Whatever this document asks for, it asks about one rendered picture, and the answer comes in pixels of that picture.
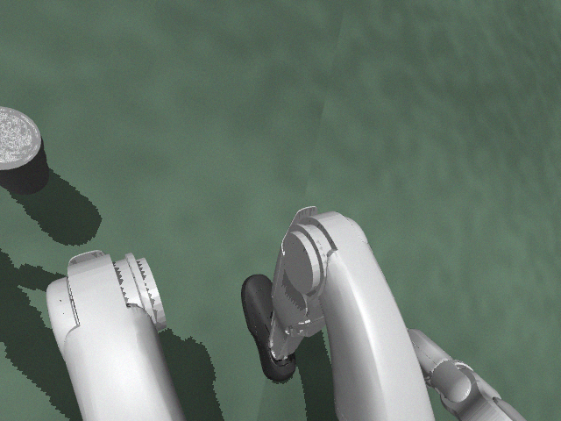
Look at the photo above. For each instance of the right robot hand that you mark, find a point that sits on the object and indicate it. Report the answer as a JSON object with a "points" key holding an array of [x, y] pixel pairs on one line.
{"points": [[429, 354]]}

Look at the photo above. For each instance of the cup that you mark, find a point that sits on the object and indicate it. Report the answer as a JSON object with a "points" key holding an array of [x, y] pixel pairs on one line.
{"points": [[23, 166]]}

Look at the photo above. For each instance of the right robot foot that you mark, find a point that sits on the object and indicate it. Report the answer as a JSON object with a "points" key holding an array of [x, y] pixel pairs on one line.
{"points": [[258, 310]]}

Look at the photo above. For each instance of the right robot arm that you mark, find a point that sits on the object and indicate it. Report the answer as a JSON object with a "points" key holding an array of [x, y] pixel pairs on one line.
{"points": [[467, 396]]}

